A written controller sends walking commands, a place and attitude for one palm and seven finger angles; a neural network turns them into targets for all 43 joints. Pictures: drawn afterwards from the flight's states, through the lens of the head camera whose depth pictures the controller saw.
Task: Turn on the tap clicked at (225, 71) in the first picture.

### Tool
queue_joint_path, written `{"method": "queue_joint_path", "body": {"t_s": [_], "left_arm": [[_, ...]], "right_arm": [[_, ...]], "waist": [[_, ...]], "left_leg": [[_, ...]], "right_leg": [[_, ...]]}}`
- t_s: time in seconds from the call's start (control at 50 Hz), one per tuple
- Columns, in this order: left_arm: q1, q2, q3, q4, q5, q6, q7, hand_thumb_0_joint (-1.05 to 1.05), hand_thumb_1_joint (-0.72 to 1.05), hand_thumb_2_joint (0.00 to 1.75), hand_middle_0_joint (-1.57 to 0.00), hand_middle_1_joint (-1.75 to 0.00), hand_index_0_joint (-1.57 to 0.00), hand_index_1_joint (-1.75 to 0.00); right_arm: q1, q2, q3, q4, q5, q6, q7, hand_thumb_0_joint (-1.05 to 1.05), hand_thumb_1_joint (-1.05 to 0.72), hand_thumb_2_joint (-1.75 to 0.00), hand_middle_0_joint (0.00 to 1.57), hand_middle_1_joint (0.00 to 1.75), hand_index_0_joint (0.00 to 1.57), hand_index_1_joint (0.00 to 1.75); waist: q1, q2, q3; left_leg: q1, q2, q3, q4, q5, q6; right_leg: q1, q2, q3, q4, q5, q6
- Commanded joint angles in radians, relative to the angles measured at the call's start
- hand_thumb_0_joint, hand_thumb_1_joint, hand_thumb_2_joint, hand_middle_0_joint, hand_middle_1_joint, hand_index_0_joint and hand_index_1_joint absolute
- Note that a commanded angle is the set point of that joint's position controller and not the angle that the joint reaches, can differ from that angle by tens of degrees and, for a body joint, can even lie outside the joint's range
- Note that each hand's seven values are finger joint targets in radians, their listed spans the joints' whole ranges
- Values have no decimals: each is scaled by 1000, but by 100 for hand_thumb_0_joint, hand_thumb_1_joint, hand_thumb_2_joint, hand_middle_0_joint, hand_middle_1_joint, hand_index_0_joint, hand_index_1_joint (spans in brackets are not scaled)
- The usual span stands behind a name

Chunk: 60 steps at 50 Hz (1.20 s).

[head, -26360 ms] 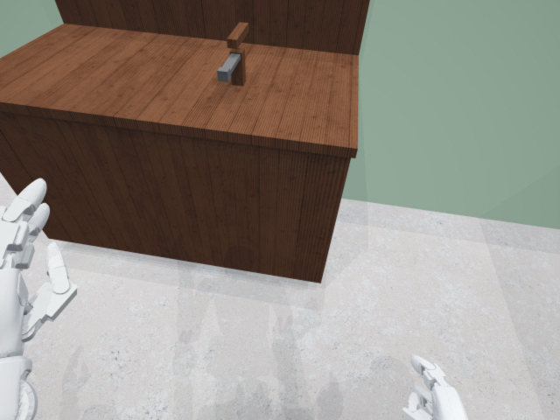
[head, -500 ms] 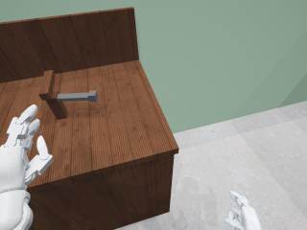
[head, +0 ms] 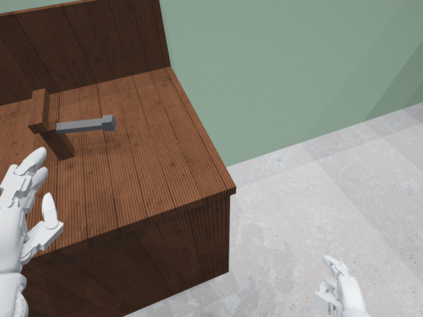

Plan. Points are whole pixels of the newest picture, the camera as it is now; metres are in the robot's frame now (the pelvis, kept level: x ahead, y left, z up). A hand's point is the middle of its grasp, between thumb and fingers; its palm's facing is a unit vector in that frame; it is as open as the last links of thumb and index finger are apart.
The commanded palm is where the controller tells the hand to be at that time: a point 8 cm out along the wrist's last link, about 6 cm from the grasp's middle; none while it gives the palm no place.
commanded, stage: step back with the hand held close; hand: left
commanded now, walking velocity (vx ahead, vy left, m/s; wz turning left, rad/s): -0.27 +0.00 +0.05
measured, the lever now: (109, 123) +0.52 +0.29 +0.07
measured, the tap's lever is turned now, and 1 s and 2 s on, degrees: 76 76 76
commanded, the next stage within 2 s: stop stepping back and stand still in 0.78 s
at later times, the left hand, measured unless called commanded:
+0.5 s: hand out of the picture +0.11 +0.27 +0.17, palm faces +0.50 -0.75 -0.44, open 7.5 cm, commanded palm +0.04 +0.30 +0.18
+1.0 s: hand out of the picture -0.01 +0.22 +0.16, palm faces +0.40 -0.82 -0.40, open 7.5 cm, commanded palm -0.06 +0.27 +0.18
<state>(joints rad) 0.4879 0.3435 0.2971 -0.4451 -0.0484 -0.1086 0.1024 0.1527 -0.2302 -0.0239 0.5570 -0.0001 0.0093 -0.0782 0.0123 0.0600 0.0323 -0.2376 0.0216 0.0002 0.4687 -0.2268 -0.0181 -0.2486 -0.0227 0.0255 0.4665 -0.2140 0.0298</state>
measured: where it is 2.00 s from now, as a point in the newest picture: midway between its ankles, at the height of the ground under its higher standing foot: outside the picture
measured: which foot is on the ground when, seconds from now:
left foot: down 0.00-0.54, up 0.56-0.64, down 0.66-0.98, up 1.00-1.00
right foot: down 0.00-0.36, up 0.38-0.46, down 0.48-0.74, up 0.76-0.96, down 0.98-1.00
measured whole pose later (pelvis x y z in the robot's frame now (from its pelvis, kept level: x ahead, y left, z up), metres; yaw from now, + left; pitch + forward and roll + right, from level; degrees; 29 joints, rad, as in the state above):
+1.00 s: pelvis -0.22 -0.01 -0.01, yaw +1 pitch +1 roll +0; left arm 0.46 0.36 0.33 -0.52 -0.05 -0.14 0.13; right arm 0.12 -0.17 0.00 0.55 0.00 -0.08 -0.04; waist 0.03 0.03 0.01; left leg -0.49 0.07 0.08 0.50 -0.14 -0.01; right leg -0.21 0.03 -0.01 0.54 -0.36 -0.03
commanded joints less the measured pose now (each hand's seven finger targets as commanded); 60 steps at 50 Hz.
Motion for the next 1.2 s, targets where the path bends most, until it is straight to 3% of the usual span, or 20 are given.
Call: {"method": "queue_joint_path", "body": {"t_s": [0.0, 0.2, 0.26, 0.34, 0.44, 0.48, 0.52, 0.56, 0.62, 0.7, 0.72, 0.76, 0.84, 0.92, 0.94, 0.96, 0.98, 1.02, 1.06, 1.18], "left_arm": [[-36, 195, 164, -242, -6, -79, 41, 0, 90, 90, -20, -30, -20, -30], [-76, 173, 124, -184, 10, -112, 64, 0, 90, 90, -20, -30, -20, -30], [-113, 188, 132, -222, 19, -128, 77, 0, 90, 90, -20, -30, -20, -30], [-139, 174, 167, -240, 45, -144, 82, 0, 90, 90, -20, -30, -20, -30], [-52, 157, 168, -211, 53, -155, 55, 0, 90, 90, -20, -30, -20, -30], [-9, 178, 176, -223, 32, -162, 46, 0, 90, 90, -20, -30, -20, -30], [-17, 210, 175, -253, 13, -170, 49, 0, 90, 90, -20, -30, -20, -30], [-81, 187, 135, -271, 15, -162, 44, 0, 90, 90, -20, -30, -20, -30], [-146, 227, 162, -254, 13, -150, 38, 0, 90, 90, -20, -30, -20, -30], [-132, 194, 152, -227, 8, -131, 50, 0, 90, 90, -20, -30, -20, -30], [-96, 207, 165, -239, 1, -135, 51, 0, 90, 90, -20, -30, -20, -30], [-132, 175, 146, -276, 11, -128, 48, 0, 90, 90, -20, -30, -20, -30], [-89, 156, 130, -298, 3, -95, 57, 0, 90, 90, -20, -30, -20, -30], [-29, 174, 143, -264, -4, -71, 50, 0, 90, 90, -20, -30, -20, -30], [-38, 160, 121, -267, -5, -73, 45, 0, 90, 90, -20, -30, -20, -30], [-45, 203, 143, -261, -4, -78, 45, 0, 90, 90, -20, -30, -20, -30], [-93, 235, 147, -298, -10, -77, 51, 0, 90, 90, -20, -30, -20, -30], [-129, 221, 146, -264, -11, -70, 52, 0, 90, 90, -20, -30, -20, -30], [-126, 195, 137, -153, -10, -64, 58, 0, 90, 90, -20, -30, -20, -30], [-179, 166, 91, -76, -3, -70, 78, 0, 90, 90, -20, -30, -20, -30]], "right_arm": [[-104, -96, -30, -172, 6, -55, -17, 0, -90, -90, 20, 30, 20, 30], [-71, -102, -30, -138, 10, -90, -17, 0, -90, -90, 20, 30, 20, 30], [-73, -106, -23, -133, 2, -105, -23, 0, -90, -90, 20, 30, 20, 30], [-93, -127, -29, -153, 3, -125, -33, 0, -90, -90, 20, 30, 20, 30], [-79, -107, -38, -145, 3, -140, -7, 0, -90, -90, 20, 30, 20, 30], [-80, -86, -27, -127, -1, -145, 1, 0, -90, -90, 20, 30, 20, 30], [-56, -50, -23, -86, -8, -133, 7, 0, -90, -90, 20, 30, 20, 30], [-60, -68, -50, -107, 5, -132, 7, 0, -90, -90, 20, 30, 20, 30], [-91, -58, -33, -107, -5, -128, -2, 0, -90, -90, 20, 30, 20, 30], [-84, -82, -35, -110, 1, -106, -7, 0, -90, -90, 20, 30, 20, 30], [-93, -83, -37, -121, -10, -111, -2, 0, -90, -90, 20, 30, 20, 30], [-103, -86, -40, -121, -23, -122, 8, 0, -90, -90, 20, 30, 20, 30], [-109, -89, -42, -125, -4, -131, 20, 0, -90, -90, 20, 30, 20, 30], [-94, -95, -40, -134, 3, -130, 21, 0, -90, -90, 20, 30, 20, 30], [-85, -71, -33, -128, 8, -124, 22, 0, -90, -90, 20, 30, 20, 30], [-85, -57, -36, -126, 11, -117, 22, 0, -90, -90, 20, 30, 20, 30], [-91, -61, -22, -120, 13, -121, 20, 0, -90, -90, 20, 30, 20, 30], [-48, -77, -22, -97, 23, -141, 18, 0, -90, -90, 20, 30, 20, 30], [-49, -73, -10, -89, 24, -138, 6, 0, -90, -90, 20, 30, 20, 30], [-35, -107, -29, -68, 17, -147, -15, 0, -90, -90, 20, 30, 20, 30]], "waist": [[19, 1, -203], [-10, -121, -98], [-13, -46, -103], [4, 194, -123], [11, 153, -98], [4, 52, -87], [-14, -150, -186], [-8, -266, -247], [-7, -194, -167], [7, 55, -254], [15, 154, -298], [13, 196, -244], [13, 129, -190], [15, 162, -166], [10, 60, -169], [6, -180, -146], [9, -287, -109], [-18, -276, -166], [-32, -202, -128], [-16, -106, -81]], "left_leg": [[5, 65, -29, -46, 291, 42], [-44, 12, -22, 76, -184, 37], [-66, 43, -76, 12, -230, 50], [-480, 187, -277, -322, -565, 134], [-432, 172, -209, -198, -450, 137], [-261, 103, -110, -24, -274, 90], [-17, 27, 26, 202, 67, 17], [-69, 4, 35, 278, 63, 1], [-22, 20, 12, 160, 50, 7], [191, 212, -100, -53, 645, 81], [200, 271, -170, -117, 652, 98], [-66, 328, -214, -252, 166, 150], [-93, 276, -120, -271, -84, 139], [-152, 144, -27, -219, -379, 38], [-106, 66, 48, -61, -328, 2], [-57, -1, 78, 246, -225, -23], [-119, -27, 22, 482, -151, -22], [-225, -21, -35, 549, -109, -9], [-214, 13, -18, 406, -60, 7], [38, -3, 42, -42, -171, 68]], "right_leg": [[77, -26, -18, -8, 268, -14], [-200, -102, 80, -190, -243, -53], [-213, -76, 41, -131, -278, -47], [207, 82, -45, 266, -88, 12], [166, 86, -28, 196, -81, -2], [9, 14, 52, -28, 41, -45], [-124, -177, 258, -116, 435, -103], [16, -198, 242, -26, 808, -84], [-73, -171, 211, -24, 554, -94], [-135, 30, 42, 161, 47, -4], [-147, 56, 33, 281, -205, -9], [-29, 69, 57, 517, -266, -7], [-18, 61, 0, 378, -217, -9], [87, 88, -93, -28, -190, -49], [33, 26, -30, -176, -194, -87], [-135, -152, 255, -318, -281, -151], [-225, -310, 431, -384, -222, -217], [-66, -247, 296, -244, 63, -185], [-11, -209, 178, -182, 89, -156], [-30, -138, 165, -159, -258, -114]]}}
